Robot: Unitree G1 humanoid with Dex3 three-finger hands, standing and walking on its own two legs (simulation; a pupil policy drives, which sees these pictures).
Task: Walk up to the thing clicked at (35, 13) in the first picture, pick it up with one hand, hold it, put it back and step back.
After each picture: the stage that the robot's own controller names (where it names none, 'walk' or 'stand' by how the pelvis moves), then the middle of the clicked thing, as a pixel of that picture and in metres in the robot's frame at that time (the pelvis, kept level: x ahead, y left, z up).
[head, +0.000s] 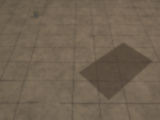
stand; (36, 13) +2.06 +0.67 -0.72
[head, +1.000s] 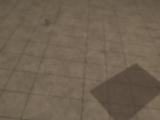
walk; (47, 21) +1.96 +0.38 -0.69
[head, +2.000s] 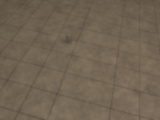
walk; (68, 38) +1.37 +0.14 -0.71
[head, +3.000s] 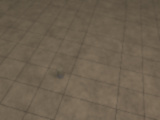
walk; (60, 72) +0.94 +0.16 -0.71
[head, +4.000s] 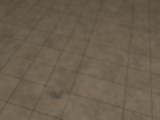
walk; (57, 92) +0.70 +0.16 -0.71
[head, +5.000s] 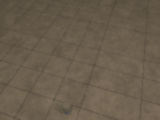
stand; (66, 108) +0.57 +0.12 -0.70
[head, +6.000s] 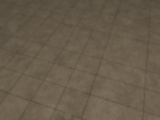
stand; (67, 118) +0.52 +0.11 -0.72
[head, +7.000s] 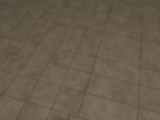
stand; (64, 117) +0.52 +0.14 -0.73
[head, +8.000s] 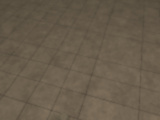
stand; (64, 119) +0.52 +0.14 -0.73
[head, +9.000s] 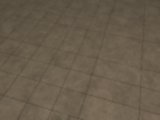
stand; (64, 119) +0.52 +0.14 -0.73
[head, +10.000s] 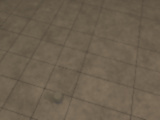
go down; (58, 97) +0.54 +0.13 -0.68
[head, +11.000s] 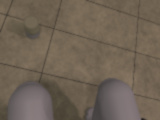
go down; (32, 28) +0.60 +0.19 -0.29
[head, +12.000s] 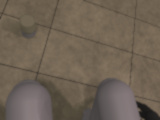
close in; (28, 27) +0.60 +0.20 -0.28
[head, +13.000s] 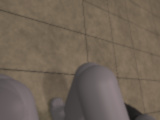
close in; out of the picture +0.59 +0.25 -0.22
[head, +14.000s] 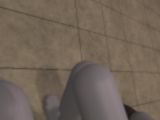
close; out of the picture +0.58 +0.27 -0.22
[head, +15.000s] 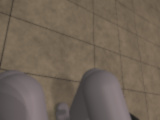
lift; out of the picture +0.59 +0.26 -0.24
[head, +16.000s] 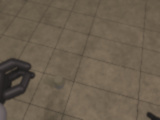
lift; (58, 82) +0.58 +0.13 -0.55
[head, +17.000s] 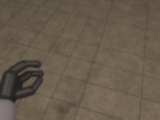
hold; (64, 106) +0.54 +0.13 -0.67
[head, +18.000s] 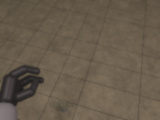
stand; (63, 105) +0.54 +0.13 -0.67
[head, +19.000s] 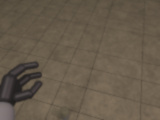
stand; (64, 113) +0.54 +0.13 -0.68
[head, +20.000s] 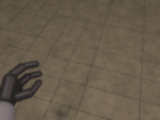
stand; (64, 110) +0.54 +0.13 -0.68
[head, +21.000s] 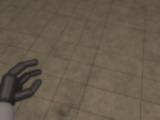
stand; (64, 110) +0.54 +0.13 -0.67
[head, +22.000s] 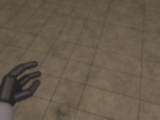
stand; (63, 109) +0.53 +0.13 -0.68
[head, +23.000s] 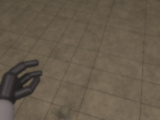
stand; (64, 112) +0.53 +0.12 -0.69
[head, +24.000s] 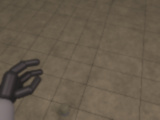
stand; (64, 109) +0.54 +0.13 -0.68
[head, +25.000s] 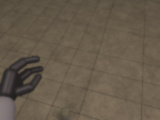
stand; (65, 114) +0.53 +0.12 -0.68
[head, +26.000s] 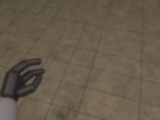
stand; (64, 112) +0.54 +0.13 -0.68
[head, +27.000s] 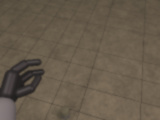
stand; (65, 112) +0.53 +0.12 -0.68
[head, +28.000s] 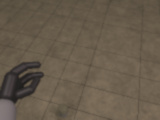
stand; (63, 110) +0.54 +0.13 -0.68
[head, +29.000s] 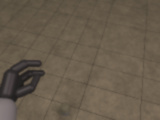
stand; (65, 109) +0.53 +0.12 -0.68
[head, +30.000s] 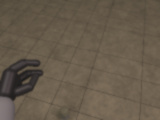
stand; (64, 112) +0.53 +0.13 -0.68
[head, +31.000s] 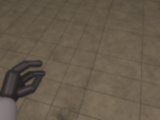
stand; (64, 114) +0.53 +0.13 -0.68
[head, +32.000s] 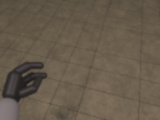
stand; (63, 112) +0.54 +0.13 -0.68
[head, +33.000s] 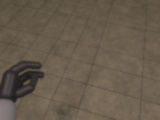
stand; (64, 109) +0.54 +0.13 -0.68
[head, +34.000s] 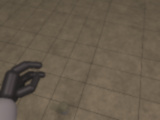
stand; (63, 108) +0.54 +0.13 -0.68
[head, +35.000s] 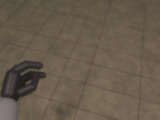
stand; (63, 108) +0.53 +0.13 -0.68
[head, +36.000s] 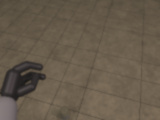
stand; (64, 113) +0.54 +0.13 -0.68
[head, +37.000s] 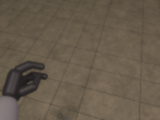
stand; (64, 113) +0.53 +0.13 -0.68
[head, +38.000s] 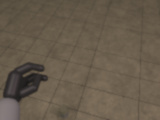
stand; (63, 111) +0.54 +0.13 -0.68
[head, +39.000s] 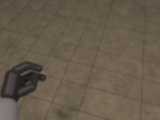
stand; (65, 111) +0.53 +0.12 -0.68
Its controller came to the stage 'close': yes
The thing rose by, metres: 0.00
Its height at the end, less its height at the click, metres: +0.00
